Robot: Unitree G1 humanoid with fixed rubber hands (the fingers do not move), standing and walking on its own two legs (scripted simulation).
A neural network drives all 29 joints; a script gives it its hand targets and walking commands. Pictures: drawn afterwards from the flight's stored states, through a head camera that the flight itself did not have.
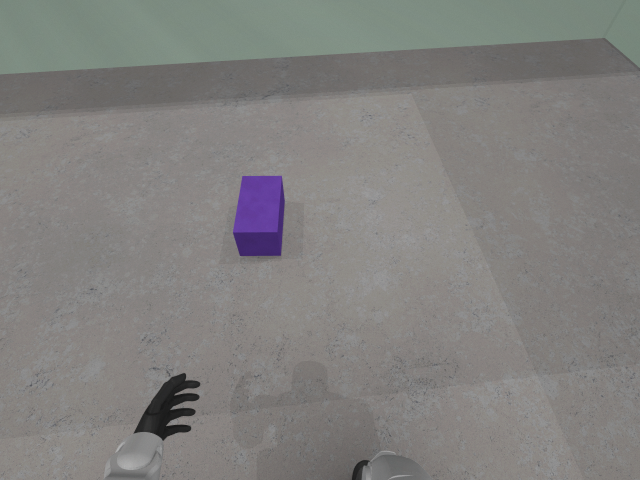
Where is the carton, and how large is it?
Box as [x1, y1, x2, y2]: [233, 176, 284, 255]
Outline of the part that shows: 242,176 233,229 233,234 240,255 280,255 284,203 281,176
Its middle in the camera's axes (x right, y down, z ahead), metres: -0.24 -0.11 +1.51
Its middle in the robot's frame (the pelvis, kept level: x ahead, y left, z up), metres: +1.10 +0.18 -0.68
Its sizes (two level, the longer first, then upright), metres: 0.290 0.159 0.147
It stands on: the floor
